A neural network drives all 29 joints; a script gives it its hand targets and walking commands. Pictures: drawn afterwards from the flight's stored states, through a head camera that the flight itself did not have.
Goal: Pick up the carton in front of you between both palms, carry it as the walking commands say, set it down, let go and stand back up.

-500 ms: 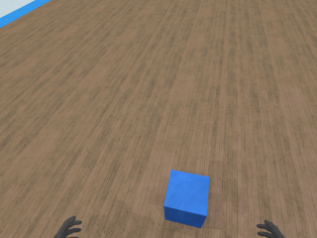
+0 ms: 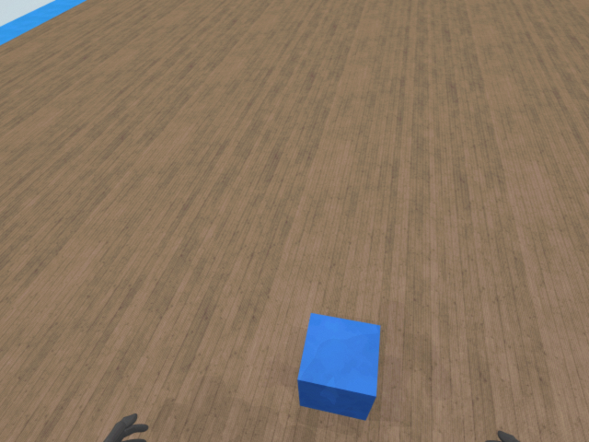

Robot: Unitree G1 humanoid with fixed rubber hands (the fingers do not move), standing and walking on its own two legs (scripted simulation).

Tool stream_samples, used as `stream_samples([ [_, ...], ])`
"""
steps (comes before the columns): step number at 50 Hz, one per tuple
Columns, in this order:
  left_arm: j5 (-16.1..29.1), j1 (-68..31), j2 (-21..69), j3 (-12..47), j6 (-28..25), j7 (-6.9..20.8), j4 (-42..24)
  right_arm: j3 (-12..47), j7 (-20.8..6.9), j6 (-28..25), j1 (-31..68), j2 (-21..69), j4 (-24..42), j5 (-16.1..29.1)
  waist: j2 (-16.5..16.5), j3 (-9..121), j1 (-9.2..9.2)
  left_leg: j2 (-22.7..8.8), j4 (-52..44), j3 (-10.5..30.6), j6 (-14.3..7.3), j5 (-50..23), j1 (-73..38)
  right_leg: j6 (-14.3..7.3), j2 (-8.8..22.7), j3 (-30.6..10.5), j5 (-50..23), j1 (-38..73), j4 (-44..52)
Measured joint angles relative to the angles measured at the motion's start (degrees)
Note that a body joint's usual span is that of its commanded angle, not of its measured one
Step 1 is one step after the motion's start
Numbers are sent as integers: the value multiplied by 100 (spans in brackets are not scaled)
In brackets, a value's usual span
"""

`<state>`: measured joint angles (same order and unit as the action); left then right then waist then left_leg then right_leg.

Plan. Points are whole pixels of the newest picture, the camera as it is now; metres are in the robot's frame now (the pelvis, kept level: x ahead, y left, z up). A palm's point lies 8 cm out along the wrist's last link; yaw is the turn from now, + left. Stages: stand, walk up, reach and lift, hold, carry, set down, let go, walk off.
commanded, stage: stand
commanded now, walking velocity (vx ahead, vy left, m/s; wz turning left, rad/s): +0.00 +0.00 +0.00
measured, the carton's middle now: (338, 367) +0.45 -0.08 -0.65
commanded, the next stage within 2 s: none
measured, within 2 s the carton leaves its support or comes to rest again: neither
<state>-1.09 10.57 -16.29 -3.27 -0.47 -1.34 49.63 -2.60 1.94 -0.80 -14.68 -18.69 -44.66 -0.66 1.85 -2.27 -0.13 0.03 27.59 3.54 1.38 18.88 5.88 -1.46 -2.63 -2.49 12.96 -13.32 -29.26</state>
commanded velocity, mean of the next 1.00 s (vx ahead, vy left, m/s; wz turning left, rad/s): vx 0.00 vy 0.00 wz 0.00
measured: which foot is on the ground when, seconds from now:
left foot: down 0.00-1.00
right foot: down 0.00-1.00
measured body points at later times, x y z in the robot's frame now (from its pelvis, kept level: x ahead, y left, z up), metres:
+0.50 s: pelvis -0.01 +0.01 +0.00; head -0.01 +0.00 +0.45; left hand +0.10 +0.30 -0.11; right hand +0.08 -0.29 -0.12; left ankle -0.04 +0.14 -0.74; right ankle +0.03 -0.10 -0.74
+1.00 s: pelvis -0.01 +0.01 +0.00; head -0.01 +0.00 +0.45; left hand +0.10 +0.31 -0.11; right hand +0.07 -0.29 -0.12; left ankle -0.04 +0.14 -0.74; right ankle +0.03 -0.10 -0.74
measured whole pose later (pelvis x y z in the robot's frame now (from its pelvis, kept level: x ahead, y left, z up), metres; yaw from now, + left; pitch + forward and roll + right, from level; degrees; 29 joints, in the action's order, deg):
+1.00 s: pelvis -0.01 +0.01 +0.00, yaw -3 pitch -3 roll +1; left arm -0.2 9.2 -18.9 -1.1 -0.4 -1.7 56.2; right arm -1.9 1.5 -0.7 -11.7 -20.4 -52.4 -0.1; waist 0.9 -2.4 0.2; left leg 0.4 23.6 0.4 0.3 16.5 4.3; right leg -0.1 -2.4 -5.8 9.8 -12.9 -25.7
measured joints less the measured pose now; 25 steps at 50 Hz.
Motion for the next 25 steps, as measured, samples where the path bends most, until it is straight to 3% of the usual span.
stream_samples([
  [25,48,-68,-137,107,3,-4,367,67,-28,-6,152,-97,-393,25,-58,-17,9,39,-215,-184,-69,-167,-73,86,35,-191,-208,12,194],
])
